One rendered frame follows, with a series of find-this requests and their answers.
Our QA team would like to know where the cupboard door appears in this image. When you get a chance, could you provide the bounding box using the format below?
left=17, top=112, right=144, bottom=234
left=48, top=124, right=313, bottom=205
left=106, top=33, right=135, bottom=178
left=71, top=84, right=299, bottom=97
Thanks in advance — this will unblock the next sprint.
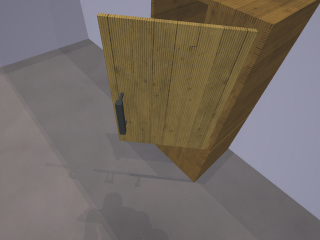
left=97, top=13, right=258, bottom=150

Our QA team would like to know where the handle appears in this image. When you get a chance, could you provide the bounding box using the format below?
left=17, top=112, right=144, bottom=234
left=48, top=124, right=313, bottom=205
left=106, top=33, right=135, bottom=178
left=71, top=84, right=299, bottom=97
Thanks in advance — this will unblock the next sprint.
left=115, top=92, right=127, bottom=135

